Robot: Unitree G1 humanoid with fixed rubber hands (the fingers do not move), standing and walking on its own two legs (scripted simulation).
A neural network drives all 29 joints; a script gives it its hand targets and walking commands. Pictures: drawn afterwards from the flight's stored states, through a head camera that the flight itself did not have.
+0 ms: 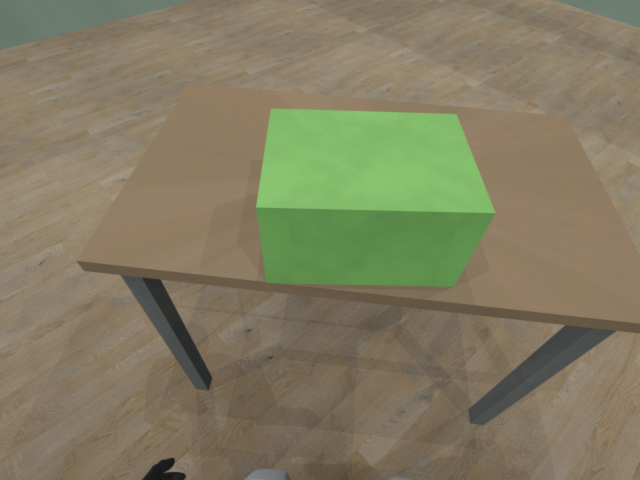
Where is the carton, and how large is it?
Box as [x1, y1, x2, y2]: [256, 109, 494, 286]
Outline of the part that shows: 271,109 256,204 266,282 440,286 454,285 494,214 494,210 456,114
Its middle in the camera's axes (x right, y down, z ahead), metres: +0.07 -0.06 +0.61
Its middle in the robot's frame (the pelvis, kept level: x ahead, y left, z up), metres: +0.50 -0.04 +0.04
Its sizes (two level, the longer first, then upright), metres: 0.299 0.219 0.172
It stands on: a table, 0.71 m high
